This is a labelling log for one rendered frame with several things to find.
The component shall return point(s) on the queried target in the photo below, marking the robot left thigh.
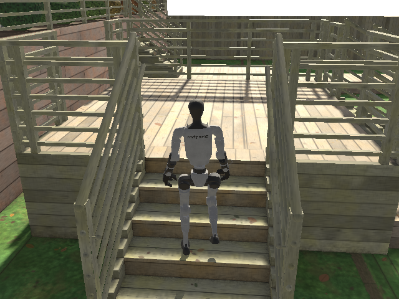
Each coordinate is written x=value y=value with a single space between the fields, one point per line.
x=184 y=183

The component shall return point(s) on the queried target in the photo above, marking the right robot foot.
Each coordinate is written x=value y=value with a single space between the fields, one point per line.
x=214 y=240

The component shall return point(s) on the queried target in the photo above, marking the left robot hand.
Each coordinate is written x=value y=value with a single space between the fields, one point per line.
x=166 y=178

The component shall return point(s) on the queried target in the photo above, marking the left robot forearm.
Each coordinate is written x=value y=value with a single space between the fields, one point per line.
x=170 y=166

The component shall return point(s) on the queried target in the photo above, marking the robot left upper arm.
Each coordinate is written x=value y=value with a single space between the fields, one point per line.
x=175 y=143

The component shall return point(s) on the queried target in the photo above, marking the right robot forearm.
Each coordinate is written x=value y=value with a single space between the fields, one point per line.
x=224 y=163

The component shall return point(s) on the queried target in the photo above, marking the right robot hand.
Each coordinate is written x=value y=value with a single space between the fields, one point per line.
x=227 y=174

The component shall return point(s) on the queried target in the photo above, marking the robot right upper arm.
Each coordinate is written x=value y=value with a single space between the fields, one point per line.
x=219 y=141

